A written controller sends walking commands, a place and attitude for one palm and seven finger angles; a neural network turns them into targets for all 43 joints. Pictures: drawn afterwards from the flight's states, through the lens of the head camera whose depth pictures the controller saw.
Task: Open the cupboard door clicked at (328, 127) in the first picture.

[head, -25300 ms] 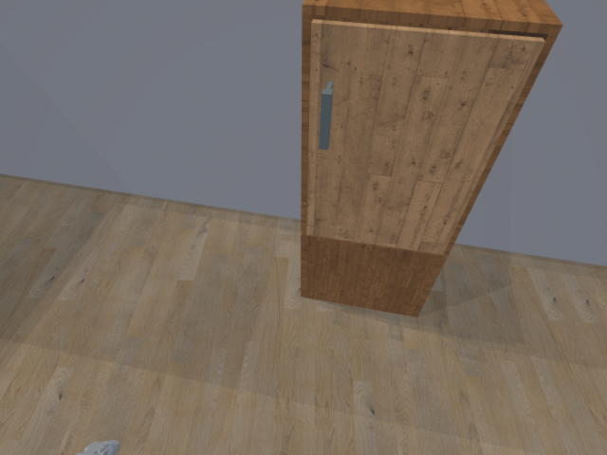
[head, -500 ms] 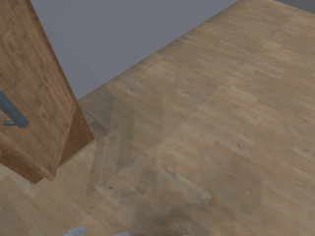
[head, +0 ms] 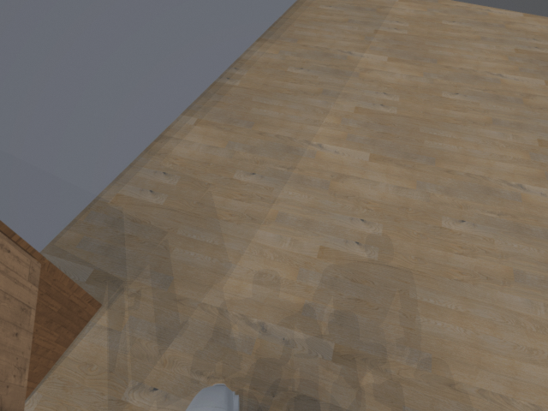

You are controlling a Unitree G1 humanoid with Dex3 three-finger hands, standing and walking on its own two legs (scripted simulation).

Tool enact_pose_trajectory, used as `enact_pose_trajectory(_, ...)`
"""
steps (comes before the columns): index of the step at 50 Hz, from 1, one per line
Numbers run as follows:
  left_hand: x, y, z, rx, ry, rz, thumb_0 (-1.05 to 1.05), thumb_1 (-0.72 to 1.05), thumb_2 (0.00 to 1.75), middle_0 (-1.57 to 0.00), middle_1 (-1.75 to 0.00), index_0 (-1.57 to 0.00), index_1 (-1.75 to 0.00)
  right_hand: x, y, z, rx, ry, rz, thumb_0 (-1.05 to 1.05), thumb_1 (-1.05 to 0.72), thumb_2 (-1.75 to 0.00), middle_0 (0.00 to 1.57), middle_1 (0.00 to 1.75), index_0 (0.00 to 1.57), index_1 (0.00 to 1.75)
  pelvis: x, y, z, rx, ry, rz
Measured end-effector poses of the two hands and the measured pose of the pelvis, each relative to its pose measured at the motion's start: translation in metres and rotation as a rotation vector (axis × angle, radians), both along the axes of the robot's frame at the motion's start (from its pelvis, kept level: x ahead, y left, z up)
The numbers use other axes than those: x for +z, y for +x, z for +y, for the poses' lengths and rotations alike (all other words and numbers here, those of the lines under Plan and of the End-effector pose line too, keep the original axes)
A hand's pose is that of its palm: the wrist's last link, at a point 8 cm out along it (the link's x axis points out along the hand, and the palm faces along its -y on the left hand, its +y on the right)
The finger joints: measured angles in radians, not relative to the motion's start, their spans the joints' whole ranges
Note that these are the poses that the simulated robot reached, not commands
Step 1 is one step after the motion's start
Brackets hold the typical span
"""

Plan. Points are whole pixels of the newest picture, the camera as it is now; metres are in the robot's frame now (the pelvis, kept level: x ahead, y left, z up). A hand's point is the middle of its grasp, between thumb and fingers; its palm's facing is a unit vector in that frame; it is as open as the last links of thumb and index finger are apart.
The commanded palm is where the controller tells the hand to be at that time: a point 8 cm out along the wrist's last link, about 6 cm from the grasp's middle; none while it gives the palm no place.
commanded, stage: walk to a spot facing it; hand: left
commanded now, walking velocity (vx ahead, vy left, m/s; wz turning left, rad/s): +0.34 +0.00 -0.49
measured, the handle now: out of the picture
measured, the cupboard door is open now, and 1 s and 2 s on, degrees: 43 43 43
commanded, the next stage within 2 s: turn to face it in 1.28 s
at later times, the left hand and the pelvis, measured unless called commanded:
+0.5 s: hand (216, 267) +0.39 +0.15 -0.15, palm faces -0.30 -0.94 -0.18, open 7.4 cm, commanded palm none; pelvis +0.21 +0.00 +0.00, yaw -16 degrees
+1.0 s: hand (257, 228) +0.51 +0.07 -0.18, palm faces -0.28 -0.94 -0.19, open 7.3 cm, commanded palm none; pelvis +0.45 -0.11 -0.01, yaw -21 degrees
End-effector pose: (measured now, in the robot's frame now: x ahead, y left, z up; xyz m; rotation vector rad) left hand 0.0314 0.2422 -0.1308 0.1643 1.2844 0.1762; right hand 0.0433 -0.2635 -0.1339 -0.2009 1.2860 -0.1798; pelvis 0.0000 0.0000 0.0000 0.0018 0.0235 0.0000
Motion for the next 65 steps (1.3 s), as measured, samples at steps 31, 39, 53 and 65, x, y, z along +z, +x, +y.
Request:
enact_pose_trajectory(31, -0.001, 0.465, -0.120, -0.490, -0.059, -0.258, 0.01, 0.91, 0.89, -0.20, -0.30, -0.19, -0.30, -0.011, 0.034, 0.059, -0.463, 0.161, 0.364, 0.01, -0.91, -0.90, 0.20, 0.30, 0.20, 0.30, -0.020, 0.270, -0.045, -0.311, 0.016, 0.001)
enact_pose_trajectory(39, 0.000, 0.468, -0.143, -0.389, -0.035, -0.132, -0.02, 0.94, 0.89, -0.20, -0.30, -0.20, -0.30, -0.010, 0.171, -0.018, -0.460, 0.109, 0.166, 0.01, -0.91, -0.90, 0.20, 0.30, 0.20, 0.30, 0.000, 0.334, -0.085, -0.339, 0.007, -0.014)
enact_pose_trajectory(53, -0.033, 0.498, -0.122, -0.300, -0.028, 0.183, 0.00, 0.92, 0.89, -0.20, -0.30, -0.19, -0.30, -0.002, 0.468, -0.103, -0.290, -0.008, -0.240, 0.01, -0.91, -0.90, 0.20, 0.30, 0.20, 0.30, -0.018, 0.488, -0.108, -0.384, -0.023, -0.022)
enact_pose_trajectory(65, -0.005, 0.683, -0.193, -0.432, -0.041, 0.040, 0.02, 0.94, 0.89, -0.20, -0.30, -0.19, -0.30, 0.002, 0.449, -0.101, -0.471, 0.042, 0.027, 0.00, -0.94, -0.90, 0.20, 0.30, 0.20, 0.30, 0.005, 0.590, -0.150, -0.463, 0.000, -0.009)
